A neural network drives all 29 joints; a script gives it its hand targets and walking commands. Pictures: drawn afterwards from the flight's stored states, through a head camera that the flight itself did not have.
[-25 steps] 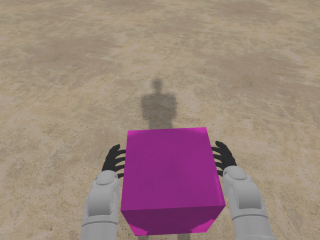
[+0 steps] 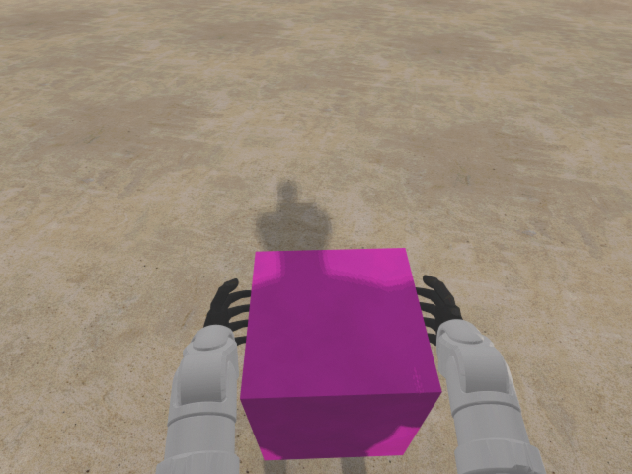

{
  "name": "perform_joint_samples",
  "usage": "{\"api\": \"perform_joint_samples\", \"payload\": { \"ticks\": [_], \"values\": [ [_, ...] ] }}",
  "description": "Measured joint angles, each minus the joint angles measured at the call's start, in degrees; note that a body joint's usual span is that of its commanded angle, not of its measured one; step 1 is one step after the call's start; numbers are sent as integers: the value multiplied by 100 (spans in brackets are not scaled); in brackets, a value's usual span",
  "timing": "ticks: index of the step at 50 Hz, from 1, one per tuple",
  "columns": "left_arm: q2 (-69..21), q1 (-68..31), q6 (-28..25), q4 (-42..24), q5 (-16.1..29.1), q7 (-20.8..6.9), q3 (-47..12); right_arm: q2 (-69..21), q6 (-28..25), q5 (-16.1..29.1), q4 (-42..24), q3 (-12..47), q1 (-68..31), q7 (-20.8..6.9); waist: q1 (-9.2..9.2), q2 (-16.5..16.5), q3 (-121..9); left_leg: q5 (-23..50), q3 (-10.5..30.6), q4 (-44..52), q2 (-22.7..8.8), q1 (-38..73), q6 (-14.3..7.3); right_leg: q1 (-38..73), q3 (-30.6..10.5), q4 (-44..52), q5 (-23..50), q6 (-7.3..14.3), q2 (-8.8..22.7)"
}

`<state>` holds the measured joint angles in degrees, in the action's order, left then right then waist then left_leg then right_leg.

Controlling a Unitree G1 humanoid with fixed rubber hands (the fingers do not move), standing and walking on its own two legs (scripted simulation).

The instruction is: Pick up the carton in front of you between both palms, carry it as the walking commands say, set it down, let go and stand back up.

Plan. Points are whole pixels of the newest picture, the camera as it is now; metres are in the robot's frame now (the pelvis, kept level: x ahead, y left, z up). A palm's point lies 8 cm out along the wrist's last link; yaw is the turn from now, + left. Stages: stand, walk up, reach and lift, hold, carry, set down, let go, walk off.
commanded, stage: set down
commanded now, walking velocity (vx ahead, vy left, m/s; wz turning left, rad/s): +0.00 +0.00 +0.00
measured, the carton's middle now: (332, 357) +0.29 +0.00 -0.03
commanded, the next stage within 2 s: none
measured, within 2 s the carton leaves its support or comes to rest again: neither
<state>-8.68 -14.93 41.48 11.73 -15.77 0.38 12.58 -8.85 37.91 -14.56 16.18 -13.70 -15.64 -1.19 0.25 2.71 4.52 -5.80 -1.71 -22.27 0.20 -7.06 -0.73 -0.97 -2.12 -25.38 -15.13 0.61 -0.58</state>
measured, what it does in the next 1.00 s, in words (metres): lowers itself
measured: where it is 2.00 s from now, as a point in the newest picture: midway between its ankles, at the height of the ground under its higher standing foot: outside the picture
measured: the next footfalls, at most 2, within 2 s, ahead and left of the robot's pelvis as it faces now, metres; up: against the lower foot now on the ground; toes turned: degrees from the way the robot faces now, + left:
none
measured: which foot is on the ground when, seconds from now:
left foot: down 0.00-1.00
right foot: down 0.00-1.00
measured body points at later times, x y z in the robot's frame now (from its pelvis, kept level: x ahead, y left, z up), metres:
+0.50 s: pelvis -0.01 +0.01 -0.04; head +0.12 +0.03 +0.39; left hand +0.35 +0.17 -0.10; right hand +0.37 -0.14 -0.09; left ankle +0.08 +0.11 -0.74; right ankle +0.00 -0.12 -0.74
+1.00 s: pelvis -0.03 -0.02 -0.17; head +0.20 +0.00 +0.22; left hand +0.39 +0.19 -0.25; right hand +0.42 -0.11 -0.25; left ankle +0.08 +0.11 -0.74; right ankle +0.00 -0.12 -0.74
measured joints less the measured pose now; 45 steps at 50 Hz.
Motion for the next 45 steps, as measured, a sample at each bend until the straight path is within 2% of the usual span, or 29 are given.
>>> {"api": "perform_joint_samples", "payload": {
  "ticks": [4, 11, 15, 18, 23, 27, 31, 34, 37, 45],
  "values": [
    [-96, -372, -88, 373, -98, -24, 338, -80, -154, -190, 390, -383, -320, -103, 50, 25, 9, -124, 20, -176, 85, -57, -27, -101, -139, -178, -73, 8, 9],
    [-337, -1327, -570, 1392, -552, -52, 1358, -87, -718, -797, 1597, -1389, -1313, -362, 166, 20, 92, -398, 26, -681, 203, -404, -92, -527, -380, -740, -345, 101, -24],
    [-356, -1661, -958, 1789, -775, -98, 1714, -57, -1084, -1130, 2030, -1735, -1704, -426, 174, 25, 98, -514, 2, -1076, 217, -996, -155, -1123, -411, -1153, -472, 88, -38],
    [-346, -1712, -1357, 1915, -815, -119, 1765, -20, -1436, -1207, 2155, -1773, -1805, -427, 190, 17, 81, -590, 14, -1405, 204, -1667, -164, -1775, -393, -1464, -543, 21, -64],
    [-282, -1604, -2232, 1861, -680, -79, 1562, 51, -2214, -951, 2135, -1547, -1814, -307, 183, -22, 70, -653, 111, -1982, 170, -3086, -138, -3145, -287, -2013, -614, -99, -126],
    [-113, -1593, -2903, 1850, -353, 37, 1314, 179, -2802, -448, 2134, -1199, -1865, -98, 183, -33, 11, -714, 200, -2523, 131, -4341, -82, -4376, -187, -2564, -710, -150, -195],
    [85, -1625, -3313, 1769, 70, 124, 1073, 318, -3188, 142, 2070, -796, -1909, 120, 236, 22, -303, -842, 256, -3140, 60, -5599, -10, -5632, -118, -3199, -859, -118, -296],
    [226, -1691, -3412, 1706, 306, 173, 952, 357, -3284, 473, 1988, -578, -1966, 286, 283, 83, -628, -965, 283, -3581, 9, -6387, 45, -6428, -81, -3659, -988, -84, -368],
    [331, -1810, -3379, 1723, 425, 145, 958, 343, -3232, 617, 1956, -522, -2076, 397, 326, 124, -938, -1091, 309, -3981, -20, -6999, 92, -7043, -44, -4079, -1127, -55, -416],
    [514, -2356, -3050, 2036, 349, -109, 1373, 213, -2857, 438, 2118, -774, -2597, 549, 439, 156, -1443, -1355, 388, -4853, -51, -8161, 174, -8192, 65, -4980, -1432, 16, -491]
  ]
}}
